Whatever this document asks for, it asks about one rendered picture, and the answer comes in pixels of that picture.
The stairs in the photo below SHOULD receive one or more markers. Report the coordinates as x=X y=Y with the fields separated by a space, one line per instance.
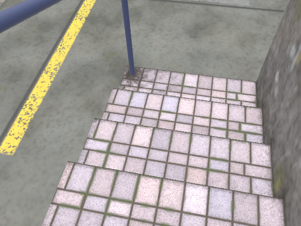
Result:
x=172 y=149

